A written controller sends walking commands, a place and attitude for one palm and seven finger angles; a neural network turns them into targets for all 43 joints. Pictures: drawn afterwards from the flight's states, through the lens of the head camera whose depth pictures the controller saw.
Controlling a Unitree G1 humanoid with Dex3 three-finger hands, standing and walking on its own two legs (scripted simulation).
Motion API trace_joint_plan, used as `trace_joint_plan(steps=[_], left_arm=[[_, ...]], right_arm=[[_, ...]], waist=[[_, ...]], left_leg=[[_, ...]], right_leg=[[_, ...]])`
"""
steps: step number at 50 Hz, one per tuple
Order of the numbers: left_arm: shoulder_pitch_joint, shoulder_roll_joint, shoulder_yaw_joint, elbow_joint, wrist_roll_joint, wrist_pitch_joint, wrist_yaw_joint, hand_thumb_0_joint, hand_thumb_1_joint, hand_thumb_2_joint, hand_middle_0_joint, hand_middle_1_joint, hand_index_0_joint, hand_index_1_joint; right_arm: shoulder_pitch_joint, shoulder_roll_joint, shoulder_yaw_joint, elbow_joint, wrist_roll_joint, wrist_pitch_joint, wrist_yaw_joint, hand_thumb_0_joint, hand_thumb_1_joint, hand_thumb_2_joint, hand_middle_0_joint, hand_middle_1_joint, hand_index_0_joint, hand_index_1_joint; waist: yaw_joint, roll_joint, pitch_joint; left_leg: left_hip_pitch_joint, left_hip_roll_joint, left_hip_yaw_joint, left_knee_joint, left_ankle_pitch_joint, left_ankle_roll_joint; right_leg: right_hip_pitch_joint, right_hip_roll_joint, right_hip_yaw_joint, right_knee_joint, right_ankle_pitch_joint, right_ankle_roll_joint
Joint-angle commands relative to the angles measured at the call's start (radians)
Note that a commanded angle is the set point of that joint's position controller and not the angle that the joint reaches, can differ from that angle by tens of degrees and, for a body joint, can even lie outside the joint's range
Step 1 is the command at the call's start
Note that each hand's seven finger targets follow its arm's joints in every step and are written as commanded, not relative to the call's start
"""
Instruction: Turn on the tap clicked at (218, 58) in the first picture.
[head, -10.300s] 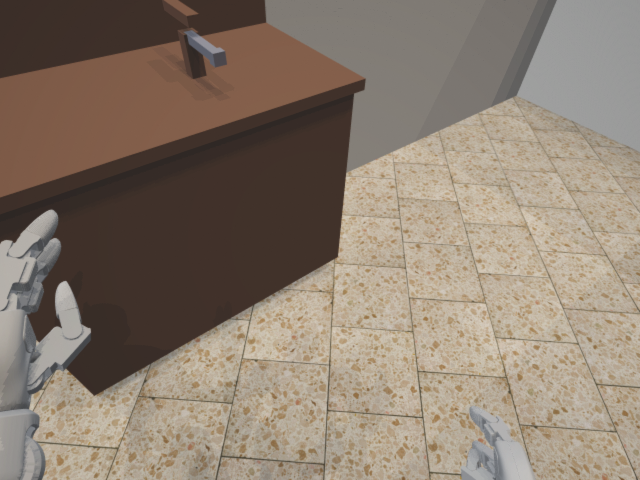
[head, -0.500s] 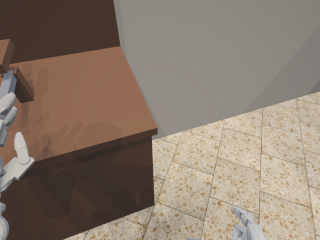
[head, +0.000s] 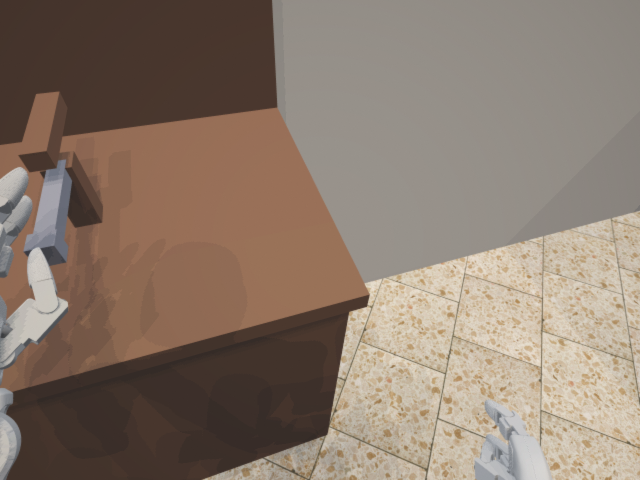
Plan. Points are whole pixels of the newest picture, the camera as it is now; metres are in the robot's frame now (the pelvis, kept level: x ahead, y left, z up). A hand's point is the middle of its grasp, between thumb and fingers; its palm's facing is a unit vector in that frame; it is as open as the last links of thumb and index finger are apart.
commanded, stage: come to a stop and stand still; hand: left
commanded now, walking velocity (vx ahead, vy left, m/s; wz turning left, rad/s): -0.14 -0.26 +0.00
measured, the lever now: (47, 248) +0.30 +0.32 +0.15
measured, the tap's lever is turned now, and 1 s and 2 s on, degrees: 0 0 0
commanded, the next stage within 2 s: look again from close up in 1.18 s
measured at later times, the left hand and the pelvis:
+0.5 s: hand (13, 265) +0.24 +0.30 +0.20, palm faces +0.46 -0.79 -0.41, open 7.4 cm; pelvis +0.00 +0.02 +0.01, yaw -1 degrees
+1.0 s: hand (29, 281) +0.24 +0.30 +0.17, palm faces +0.39 -0.86 -0.32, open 7.4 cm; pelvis +0.02 +0.05 +0.01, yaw -1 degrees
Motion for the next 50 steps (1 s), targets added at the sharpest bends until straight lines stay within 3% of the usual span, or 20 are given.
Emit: trace_joint_plan(steps=[1,5,7,8,10,15,20,21,22,23,24,25,26,27,29,31,35,38,44,50], left_arm=[[-0.088,0.136,0.074,-0.243,0.004,-0.056,0.015,0.0,0.9,0.9,-0.2,-0.3,-0.2,-0.3],[-0.037,0.149,0.08,-0.295,0.0,-0.033,0.021,0.0,0.9,0.9,-0.2,-0.3,-0.2,-0.3],[-0.044,0.149,0.087,-0.271,-0.001,-0.022,0.023,0.0,0.9,0.9,-0.2,-0.3,-0.2,-0.3],[-0.017,0.136,0.089,-0.238,-0.007,-0.013,0.023,0.0,0.9,0.9,-0.2,-0.3,-0.2,-0.3],[0.009,0.135,0.092,-0.211,-0.024,0.004,0.023,0.0,0.9,0.9,-0.2,-0.3,-0.2,-0.3],[-0.063,0.14,0.074,-0.203,-0.027,0.022,0.024,0.0,0.9,0.9,-0.2,-0.3,-0.2,-0.3],[-0.07,0.133,0.055,-0.201,-0.016,0.025,0.031,0.0,0.9,0.9,-0.2,-0.3,-0.2,-0.3],[-1.074,0.933,0.615,-0.401,0.151,-0.085,0.01,0.0,0.9,0.9,-0.2,-0.3,-0.2,-0.3],[-0.499,0.324,0.216,0.18,0.051,-0.028,-0.037,0.0,0.9,0.9,-0.2,-0.3,-0.2,-0.3],[-0.233,0.151,0.094,0.196,0.017,-0.024,-0.056,0.0,0.9,0.9,-0.2,-0.3,-0.2,-0.3],[-0.187,0.12,0.028,0.0,-0.003,-0.043,-0.061,0.0,0.9,0.9,-0.2,-0.3,-0.2,-0.3],[-0.11,0.031,-0.042,-0.055,-0.023,-0.047,-0.057,0.0,0.9,0.9,-0.2,-0.3,-0.2,-0.3],[-0.077,0.1,0.0,-0.135,-0.013,-0.045,-0.043,0.0,0.9,0.9,-0.2,-0.3,-0.2,-0.3],[-0.039,0.114,0.01,-0.169,-0.012,-0.047,-0.035,0.0,0.9,0.9,-0.2,-0.3,-0.2,-0.3],[-0.001,0.169,0.072,-0.189,-0.008,-0.048,-0.02,0.0,0.9,0.9,-0.2,-0.3,-0.2,-0.3],[-0.021,0.206,0.124,-0.219,-0.01,-0.05,-0.008,0.0,0.9,0.9,-0.2,-0.3,-0.2,-0.3],[-0.097,0.237,0.175,-0.231,-0.008,-0.066,0.002,0.0,0.9,0.9,-0.2,-0.3,-0.2,-0.3],[-0.101,0.175,0.127,-0.18,-0.001,-0.068,-0.003,0.0,0.9,0.9,-0.2,-0.3,-0.2,-0.3],[-0.088,0.107,0.04,-0.197,0.012,-0.042,-0.011,0.0,0.9,0.9,-0.2,-0.3,-0.2,-0.3],[-0.091,0.165,0.101,-0.225,0.012,-0.025,0.002,0.0,0.9,0.9,-0.2,-0.3,-0.2,-0.3]], right_arm=[[-0.072,-0.081,-0.009,-0.16,-0.012,-0.079,-0.003,0.0,-0.9,-0.9,0.2,0.3,0.2,0.3],[-0.06,-0.092,-0.003,-0.162,-0.021,-0.091,0.013,0.0,-0.9,-0.9,0.2,0.3,0.2,0.3],[-0.063,-0.087,0.005,-0.164,-0.021,-0.084,0.014,0.0,-0.9,-0.9,0.2,0.3,0.2,0.3],[-0.059,-0.081,-0.001,-0.165,-0.014,-0.08,0.013,0.0,-0.9,-0.9,0.2,0.3,0.2,0.3],[-0.063,-0.076,-0.001,-0.166,-0.012,-0.068,0.005,0.0,-0.9,-0.9,0.2,0.3,0.2,0.3],[-0.097,-0.078,0.013,-0.163,-0.012,-0.054,-0.019,0.0,-0.9,-0.9,0.2,0.3,0.2,0.3],[-0.105,-0.09,0.008,-0.166,-0.008,-0.052,-0.029,0.0,-0.9,-0.9,0.2,0.3,0.2,0.3],[0.005,-0.135,-0.022,-0.149,-0.064,-0.097,-0.013,0.0,-0.9,-0.9,0.2,0.3,0.2,0.3],[-0.064,-0.021,0.023,-0.074,-0.021,-0.09,-0.006,0.0,-0.9,-0.9,0.2,0.3,0.2,0.3],[-0.045,-0.1,-0.032,-0.154,-0.003,-0.111,0.002,0.0,-0.9,-0.9,0.2,0.3,0.2,0.3],[-0.027,-0.12,-0.039,-0.17,0.002,-0.115,0.017,0.0,-0.9,-0.9,0.2,0.3,0.2,0.3],[-0.063,-0.094,-0.032,-0.172,0.017,-0.122,0.034,0.0,-0.9,-0.9,0.2,0.3,0.2,0.3],[-0.065,-0.12,-0.04,-0.19,0.009,-0.124,0.045,0.0,-0.9,-0.9,0.2,0.3,0.2,0.3],[-0.073,-0.114,-0.034,-0.195,0.007,-0.122,0.05,0.0,-0.9,-0.9,0.2,0.3,0.2,0.3],[-0.078,-0.112,-0.03,-0.205,0.004,-0.123,0.045,0.0,-0.9,-0.9,0.2,0.3,0.2,0.3],[-0.086,-0.117,-0.027,-0.21,0.0,-0.116,0.029,0.0,-0.9,-0.9,0.2,0.3,0.2,0.3],[-0.091,-0.112,-0.017,-0.199,-0.005,-0.12,0.002,0.0,-0.9,-0.9,0.2,0.3,0.2,0.3],[-0.066,-0.107,-0.014,-0.186,-0.005,-0.131,0.005,0.0,-0.9,-0.9,0.2,0.3,0.2,0.3],[-0.064,-0.107,-0.012,-0.167,-0.008,-0.138,0.024,0.0,-0.9,-0.9,0.2,0.3,0.2,0.3],[-0.091,-0.099,-0.004,-0.167,-0.011,-0.113,0.019,0.0,-0.9,-0.9,0.2,0.3,0.2,0.3]], waist=[[-0.013,0.243,-0.127],[-0.011,0.239,-0.194],[-0.01,0.227,-0.2],[-0.006,0.13,-0.222],[-0.015,0.029,-0.224],[-0.012,0.112,-0.178],[-0.014,0.116,-0.143],[0.023,-0.11,0.106],[-0.006,-0.115,-0.099],[0.04,0.036,-0.111],[0.026,0.135,-0.17],[0.02,0.216,-0.238],[0.029,0.202,-0.23],[0.03,0.162,-0.216],[0.027,0.025,-0.169],[0.009,0.001,-0.142],[0.0,0.118,-0.097],[0.0,0.172,-0.125],[-0.004,0.085,-0.16],[0.0,0.118,-0.17]], left_leg=[[0.108,0.243,-0.293,-0.291,0.19,0.102],[0.165,0.221,-0.174,-0.193,0.385,0.055],[0.084,0.177,-0.134,-0.169,0.298,0.024],[0.096,0.139,-0.094,-0.131,0.245,0.006],[0.131,0.085,-0.056,-0.09,0.21,-0.021],[0.136,0.08,-0.069,-0.193,0.105,-0.015],[0.102,0.07,-0.09,-0.251,-0.041,-0.006],[-0.061,0.111,-0.06,-0.056,0.056,0.037],[0.12,-0.005,-0.077,-0.073,0.11,0.031],[0.185,0.027,-0.036,-0.086,0.133,0.013],[0.182,0.039,-0.05,-0.143,0.131,0.023],[0.231,0.062,-0.052,-0.172,0.176,0.028],[0.21,0.083,-0.063,-0.178,0.138,0.035],[0.144,0.092,-0.089,-0.199,0.051,0.041],[0.082,0.076,-0.093,-0.207,-0.104,0.035],[0.08,0.066,-0.103,-0.215,-0.156,0.029],[0.077,0.083,-0.124,-0.26,-0.184,0.035],[0.067,0.106,-0.136,-0.285,-0.163,0.044],[0.145,0.083,-0.101,-0.215,0.06,0.03],[0.167,0.077,-0.091,-0.209,0.139,0.02]], right_leg=[[-0.033,0.055,0.03,0.048,-0.077,-0.015],[0.064,0.073,0.017,-0.173,0.088,-0.02],[0.154,0.067,0.031,-0.243,0.241,-0.022],[0.161,0.057,0.062,-0.266,0.316,-0.031],[0.116,0.02,0.13,-0.295,0.448,-0.052],[0.074,0.057,0.08,-0.314,0.26,-0.024],[0.077,0.064,0.069,-0.355,0.149,-0.023],[-0.124,-0.037,0.169,-0.482,0.275,0.015],[-0.1,-0.051,0.194,-0.394,0.267,-0.086],[-0.056,-0.025,0.241,-0.385,0.359,-0.044],[0.039,-0.019,0.19,-0.326,0.332,-0.031],[0.087,0.002,0.137,-0.261,0.286,-0.035],[0.069,0.018,0.134,-0.25,0.229,-0.021],[0.09,0.022,0.116,-0.245,0.169,-0.02],[0.072,0.029,0.127,-0.307,0.066,-0.027],[0.033,0.028,0.114,-0.336,-0.016,-0.037],[0.028,0.051,0.095,-0.313,0.024,-0.038],[0.097,0.06,0.065,-0.259,0.103,-0.036],[0.106,0.052,0.064,-0.292,0.241,-0.03],[0.115,0.052,0.049,-0.289,0.277,-0.029]])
